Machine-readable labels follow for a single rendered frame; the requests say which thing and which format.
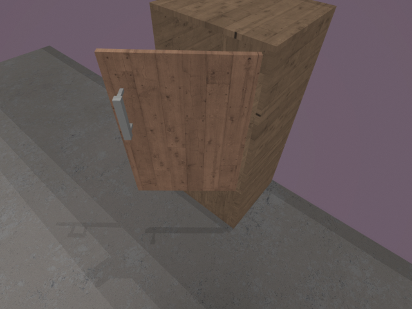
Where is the cupboard door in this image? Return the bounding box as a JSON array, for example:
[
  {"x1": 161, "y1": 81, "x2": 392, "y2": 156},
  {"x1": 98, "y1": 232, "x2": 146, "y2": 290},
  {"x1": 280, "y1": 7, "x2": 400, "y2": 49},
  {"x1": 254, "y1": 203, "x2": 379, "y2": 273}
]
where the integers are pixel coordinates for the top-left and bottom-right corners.
[{"x1": 94, "y1": 48, "x2": 263, "y2": 191}]

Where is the handle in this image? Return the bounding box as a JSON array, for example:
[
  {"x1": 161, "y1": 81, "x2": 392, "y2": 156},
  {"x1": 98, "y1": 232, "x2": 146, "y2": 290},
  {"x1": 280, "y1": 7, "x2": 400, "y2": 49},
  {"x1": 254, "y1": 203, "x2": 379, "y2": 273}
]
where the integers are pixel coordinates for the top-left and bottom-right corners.
[{"x1": 112, "y1": 88, "x2": 133, "y2": 140}]

